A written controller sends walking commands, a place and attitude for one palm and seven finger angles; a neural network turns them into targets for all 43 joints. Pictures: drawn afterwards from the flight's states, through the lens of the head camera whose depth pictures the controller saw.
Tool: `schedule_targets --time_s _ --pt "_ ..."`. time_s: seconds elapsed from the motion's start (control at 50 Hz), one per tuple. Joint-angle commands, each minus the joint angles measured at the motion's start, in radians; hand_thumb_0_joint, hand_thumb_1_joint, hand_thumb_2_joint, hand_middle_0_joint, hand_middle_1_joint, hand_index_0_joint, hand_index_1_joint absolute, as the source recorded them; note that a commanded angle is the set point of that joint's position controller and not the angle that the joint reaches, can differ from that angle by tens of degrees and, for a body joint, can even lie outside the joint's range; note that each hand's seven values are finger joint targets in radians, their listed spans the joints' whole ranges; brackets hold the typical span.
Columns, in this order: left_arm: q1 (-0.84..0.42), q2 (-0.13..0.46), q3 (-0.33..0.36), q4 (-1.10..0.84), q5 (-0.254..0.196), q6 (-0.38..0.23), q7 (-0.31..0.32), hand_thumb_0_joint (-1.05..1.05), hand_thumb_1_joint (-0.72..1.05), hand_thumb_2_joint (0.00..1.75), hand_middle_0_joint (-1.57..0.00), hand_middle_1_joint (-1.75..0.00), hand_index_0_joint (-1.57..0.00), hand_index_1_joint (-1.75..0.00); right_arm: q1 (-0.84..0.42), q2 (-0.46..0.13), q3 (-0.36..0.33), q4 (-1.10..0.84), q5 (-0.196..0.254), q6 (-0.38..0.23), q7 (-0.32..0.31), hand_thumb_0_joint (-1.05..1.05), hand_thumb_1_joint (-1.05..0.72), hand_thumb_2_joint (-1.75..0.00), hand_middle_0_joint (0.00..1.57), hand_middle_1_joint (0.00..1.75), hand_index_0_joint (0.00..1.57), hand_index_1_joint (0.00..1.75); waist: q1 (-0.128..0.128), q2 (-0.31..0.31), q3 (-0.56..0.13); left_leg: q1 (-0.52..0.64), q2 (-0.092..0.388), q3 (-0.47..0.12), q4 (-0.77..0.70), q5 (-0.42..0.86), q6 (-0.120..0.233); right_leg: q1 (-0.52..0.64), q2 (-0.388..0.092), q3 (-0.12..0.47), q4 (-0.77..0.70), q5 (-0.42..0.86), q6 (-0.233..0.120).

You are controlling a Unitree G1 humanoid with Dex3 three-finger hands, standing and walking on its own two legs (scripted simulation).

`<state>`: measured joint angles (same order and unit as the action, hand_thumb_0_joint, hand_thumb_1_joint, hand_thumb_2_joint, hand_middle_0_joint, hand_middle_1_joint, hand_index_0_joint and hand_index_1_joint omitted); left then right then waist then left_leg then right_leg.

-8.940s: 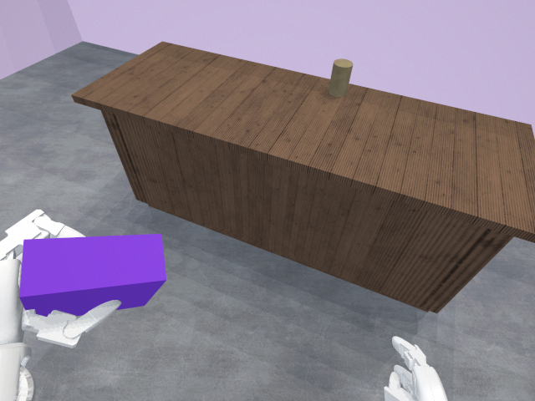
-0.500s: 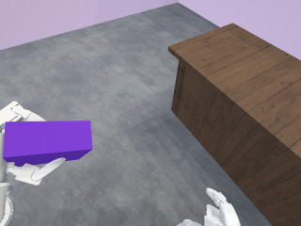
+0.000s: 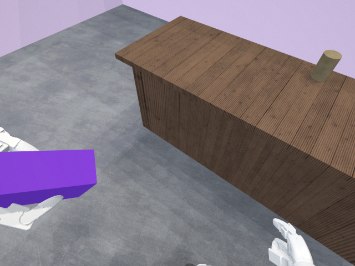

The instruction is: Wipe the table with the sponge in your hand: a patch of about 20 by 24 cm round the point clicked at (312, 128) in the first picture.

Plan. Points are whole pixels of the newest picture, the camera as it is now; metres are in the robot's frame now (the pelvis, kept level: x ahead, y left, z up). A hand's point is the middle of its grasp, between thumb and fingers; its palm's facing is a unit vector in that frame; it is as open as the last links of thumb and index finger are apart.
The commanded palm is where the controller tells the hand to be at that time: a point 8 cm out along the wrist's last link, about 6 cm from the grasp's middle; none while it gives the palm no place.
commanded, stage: turn to face it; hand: left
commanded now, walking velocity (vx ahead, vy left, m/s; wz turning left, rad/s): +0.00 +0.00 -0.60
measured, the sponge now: (58, 178) +0.23 +0.21 +0.15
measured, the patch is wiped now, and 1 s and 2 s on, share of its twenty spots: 0.00 0.00 0.00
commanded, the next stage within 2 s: take the last steps up to it in 1.60 s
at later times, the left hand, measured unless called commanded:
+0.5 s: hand (147, 186) +0.22 +0.07 +0.16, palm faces -0.02 -0.83 -0.55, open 9.9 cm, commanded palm +0.16 +0.15 +0.18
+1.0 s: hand (154, 213) +0.18 +0.05 +0.17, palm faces -0.13 -0.89 -0.43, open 9.9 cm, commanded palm +0.15 +0.11 +0.18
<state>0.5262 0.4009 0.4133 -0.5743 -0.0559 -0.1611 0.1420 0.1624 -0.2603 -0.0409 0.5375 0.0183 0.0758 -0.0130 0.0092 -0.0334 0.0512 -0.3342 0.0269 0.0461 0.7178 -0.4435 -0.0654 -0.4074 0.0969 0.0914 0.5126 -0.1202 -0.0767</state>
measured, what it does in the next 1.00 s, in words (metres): walks backwards, turning right: left foot, then right foot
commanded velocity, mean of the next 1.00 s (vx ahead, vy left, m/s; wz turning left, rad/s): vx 0.00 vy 0.00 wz -0.60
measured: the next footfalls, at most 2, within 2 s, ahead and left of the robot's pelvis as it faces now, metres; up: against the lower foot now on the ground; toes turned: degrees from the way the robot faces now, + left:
left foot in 0.04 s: +0.02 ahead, +0.15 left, +0.00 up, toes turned +2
right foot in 0.34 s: -0.03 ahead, -0.16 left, +0.00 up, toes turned -19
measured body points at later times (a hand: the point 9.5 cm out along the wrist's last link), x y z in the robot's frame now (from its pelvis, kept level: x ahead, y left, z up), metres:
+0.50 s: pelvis -0.08 -0.06 +0.00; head +0.00 -0.12 +0.43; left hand +0.21 +0.11 +0.19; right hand +0.01 -0.34 -0.12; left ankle -0.07 +0.10 -0.64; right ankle -0.07 -0.15 -0.73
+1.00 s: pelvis -0.14 -0.03 +0.00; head -0.11 -0.04 +0.45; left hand +0.18 +0.10 +0.20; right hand -0.09 -0.32 -0.08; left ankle -0.08 +0.09 -0.73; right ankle -0.12 -0.13 -0.69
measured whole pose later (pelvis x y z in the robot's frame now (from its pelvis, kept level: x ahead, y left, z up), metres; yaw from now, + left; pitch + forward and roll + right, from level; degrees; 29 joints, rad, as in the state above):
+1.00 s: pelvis -0.14 -0.03 +0.00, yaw -35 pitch +0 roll +2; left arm 0.43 0.41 0.37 -0.54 -0.03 -0.18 0.12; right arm 0.16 -0.17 0.01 0.50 0.00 0.04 -0.01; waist 0.06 -0.06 0.06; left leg -0.21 0.04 0.09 0.51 -0.29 -0.03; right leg -0.57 0.12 0.08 0.94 -0.35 0.02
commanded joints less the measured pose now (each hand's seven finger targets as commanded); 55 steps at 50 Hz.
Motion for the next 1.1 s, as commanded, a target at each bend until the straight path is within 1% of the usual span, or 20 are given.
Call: schedule_targets --time_s 0.0,0.04,0.06,0.14,0.28,0.3,0.32,0.34,0.36,0.38,0.48,0.62,0.82,0.86,0.9,0.92,0.94,0.98,1.04,1.08 --pt "-0.128 0.146 0.056 -0.229 0.010 -0.071 0.014 0.00 0.10 1.30 -1.20 -1.60 -1.20 -1.60 -0.038 -0.080 -0.006 -0.153 -0.013 -0.059 -0.014 0.00 -0.90 -0.90 0.20 0.30 0.20 0.30 0.003 0.048 -0.158 0.303 0.102 -0.060 -0.362 0.050 0.070 -0.111 -0.173 0.269 -0.078 -0.224 0.020" --pt "-0.234 0.185 0.061 -0.313 0.037 -0.093 0.013 0.00 0.10 1.30 -1.20 -1.60 -1.20 -1.60 -0.050 -0.083 -0.005 -0.177 -0.019 -0.078 -0.025 0.00 -0.90 -0.90 0.20 0.30 0.20 0.30 0.015 0.339 -0.108 0.279 0.433 -0.325 -0.470 0.198 0.205 -0.263 -0.044 0.014 0.442 -0.373 0.099" --pt "-0.210 0.205 0.097 -0.259 0.046 -0.099 0.020 0.00 0.10 1.30 -1.20 -1.60 -1.20 -1.60 -0.056 -0.049 -0.003 -0.171 -0.016 -0.096 -0.031 0.00 -0.90 -0.90 0.20 0.30 0.20 0.30 0.021 0.300 -0.100 0.178 0.449 -0.245 -0.463 0.249 0.227 -0.231 -0.070 -0.028 0.648 -0.347 0.115" --pt "-0.272 0.121 0.006 -0.254 0.028 -0.080 0.003 0.00 0.10 1.30 -1.20 -1.60 -1.20 -1.60 -0.048 -0.055 -0.005 -0.159 -0.001 -0.122 -0.003 0.00 -0.90 -0.90 0.20 0.30 0.20 0.30 0.018 0.300 -0.014 0.091 0.350 0.030 -0.406 0.326 0.172 -0.190 -0.138 -0.098 0.653 -0.293 0.142" --pt "-0.222 0.122 0.027 -0.134 0.021 -0.073 0.011 0.00 0.10 1.30 -1.20 -1.60 -1.20 -1.60 0.017 -0.077 -0.011 -0.149 -0.002 -0.175 0.008 0.00 -0.90 -0.90 0.20 0.30 0.20 0.30 0.002 0.255 -0.108 0.180 0.308 0.114 -0.181 0.512 0.075 0.145 -0.064 -0.248 0.046 -0.183 0.140" --pt "-0.209 0.142 0.048 -0.141 0.022 -0.077 0.011 0.00 0.10 1.30 -1.20 -1.60 -1.20 -1.60 0.016 -0.072 -0.011 -0.149 0.002 -0.177 0.011 0.00 -0.90 -0.90 0.20 0.30 0.20 0.30 0.008 0.213 -0.139 0.169 0.286 0.127 -0.084 0.484 0.056 0.220 -0.078 -0.229 -0.051 -0.070 0.126" --pt "-0.200 0.175 0.071 -0.155 0.027 -0.083 0.015 0.00 0.10 1.30 -1.20 -1.60 -1.20 -1.60 0.027 -0.052 -0.009 -0.144 0.006 -0.173 0.015 0.00 -0.90 -0.90 0.20 0.30 0.20 0.30 0.002 0.045 -0.189 0.108 0.221 0.150 0.094 0.357 0.025 0.318 -0.180 -0.109 -0.108 0.154 0.077" --pt "-0.129 0.223 0.116 -0.139 0.030 -0.082 0.024 0.00 0.10 1.30 -1.20 -1.60 -1.20 -1.60 -0.008 -0.023 0.001 -0.167 0.001 -0.165 0.011 0.00 -0.90 -0.90 0.20 0.30 0.20 0.30 0.021 -0.185 -0.226 -0.155 0.091 0.126 0.292 -0.083 -0.012 0.477 -0.360 0.203 -0.062 0.639 -0.034" --pt "-0.090 0.259 0.171 -0.123 0.014 -0.088 0.033 0.00 0.10 1.30 -1.20 -1.60 -1.20 -1.60 -0.067 -0.019 0.022 -0.167 -0.009 -0.157 0.005 0.00 -0.90 -0.90 0.20 0.30 0.20 0.30 0.038 -0.248 -0.231 -0.282 0.064 0.027 0.453 -0.228 -0.025 0.488 -0.441 0.280 -0.044 0.888 -0.084" --pt "-0.049 0.227 0.151 -0.139 -0.003 -0.071 0.019 0.00 0.10 1.30 -1.20 -1.60 -1.20 -1.60 -0.063 -0.041 -0.006 -0.167 0.012 -0.138 0.006 0.00 -0.90 -0.90 0.20 0.30 0.20 0.30 0.022 -0.255 -0.276 -0.243 0.076 -0.072 0.536 -0.155 -0.018 0.447 -0.404 0.280 -0.050 0.774 -0.049" --pt "0.103 0.224 0.232 -0.259 -0.030 -0.112 0.034 0.00 0.10 1.30 -1.20 -1.60 -1.20 -1.60 -0.111 -0.011 0.012 -0.149 -0.003 -0.067 0.012 0.00 -0.90 -0.90 0.20 0.30 0.20 0.30 0.009 0.002 -0.311 -0.317 0.066 -0.068 0.536 0.015 -0.043 0.517 -0.341 0.199 -0.046 0.610 -0.075" --pt "0.065 0.179 0.172 -0.148 -0.025 -0.092 0.034 0.00 0.10 1.30 -1.20 -1.60 -1.20 -1.60 -0.091 -0.066 -0.028 -0.135 -0.003 -0.048 0.001 0.00 -0.90 -0.90 0.20 0.30 0.20 0.30 0.014 -0.033 -0.216 -0.171 0.035 -0.062 0.271 0.013 -0.021 0.295 -0.310 0.308 -0.158 0.242 -0.099" --pt "-0.126 0.161 0.053 -0.177 0.008 -0.073 0.016 0.00 0.10 1.30 -1.20 -1.60 -1.20 -1.60 -0.067 -0.073 -0.005 -0.159 -0.011 -0.027 0.000 0.00 -0.90 -0.90 0.20 0.30 0.20 0.30 0.025 -0.055 -0.172 0.143 -0.020 -0.021 -0.172 -0.008 0.037 0.049 -0.226 0.394 -0.277 -0.202 -0.027" --pt "-0.196 0.182 0.058 -0.229 0.010 -0.095 0.011 0.00 0.10 1.30 -1.20 -1.60 -1.20 -1.60 -0.045 -0.079 -0.005 -0.159 -0.019 -0.040 -0.003 0.00 -0.90 -0.90 0.20 0.30 0.20 0.30 0.005 0.050 -0.175 0.312 0.063 -0.062 -0.366 0.027 0.080 -0.075 -0.143 0.320 -0.153 -0.253 0.028" --pt "-0.227 0.190 0.074 -0.257 0.025 -0.110 0.005 0.00 0.10 1.30 -1.20 -1.60 -1.20 -1.60 -0.069 -0.087 -0.009 -0.181 -0.027 -0.067 -0.012 0.00 -0.90 -0.90 0.20 0.30 0.20 0.30 0.016 0.323 -0.120 0.296 0.405 -0.338 -0.487 0.137 0.212 -0.260 -0.008 0.069 0.353 -0.333 0.101" --pt "-0.226 0.211 0.098 -0.246 0.036 -0.109 0.010 0.00 0.10 1.30 -1.20 -1.60 -1.20 -1.60 -0.064 -0.059 -0.012 -0.193 -0.016 -0.086 -0.018 0.00 -0.90 -0.90 0.20 0.30 0.20 0.30 0.017 0.271 -0.106 0.211 0.434 -0.263 -0.470 0.277 0.234 -0.242 -0.035 -0.008 0.583 -0.319 0.119" --pt "-0.227 0.265 0.148 -0.266 0.031 -0.122 0.008 0.00 0.10 1.30 -1.20 -1.60 -1.20 -1.60 -0.063 -0.039 -0.008 -0.175 -0.017 -0.098 -0.012 0.00 -0.90 -0.90 0.20 0.30 0.20 0.30 0.040 0.287 -0.161 0.120 0.423 -0.195 -0.471 0.190 0.226 -0.165 -0.056 -0.002 0.716 -0.315 0.119" --pt "-0.152 0.148 0.061 -0.204 0.014 -0.101 -0.006 0.00 0.10 1.30 -1.20 -1.60 -1.20 -1.60 -0.050 -0.049 -0.007 -0.170 -0.012 -0.109 0.003 0.00 -0.90 -0.90 0.20 0.30 0.20 0.30 0.021 0.277 -0.064 0.108 0.368 -0.081 -0.415 0.332 0.220 -0.208 -0.101 -0.034 0.711 -0.318 0.129" --pt "-0.202 0.085 -0.010 -0.192 0.017 -0.086 -0.005 0.00 0.10 1.30 -1.20 -1.60 -1.20 -1.60 -0.015 -0.063 -0.005 -0.154 0.006 -0.128 0.011 0.00 -0.90 -0.90 0.20 0.30 0.20 0.30 0.006 0.266 -0.032 0.166 0.317 0.071 -0.361 0.531 0.135 -0.123 -0.106 -0.149 0.413 -0.297 0.141" --pt "-0.200 0.101 -0.004 -0.146 0.020 -0.080 -0.001 0.00 0.10 1.30 -1.20 -1.60 -1.20 -1.60 0.014 -0.079 -0.006 -0.149 0.001 -0.142 0.009 0.00 -0.90 -0.90 0.20 0.30 0.20 0.30 -0.012 0.232 -0.042 0.182 0.324 0.058 -0.320 0.627 0.117 -0.030 -0.081 -0.193 0.271 -0.277 0.145"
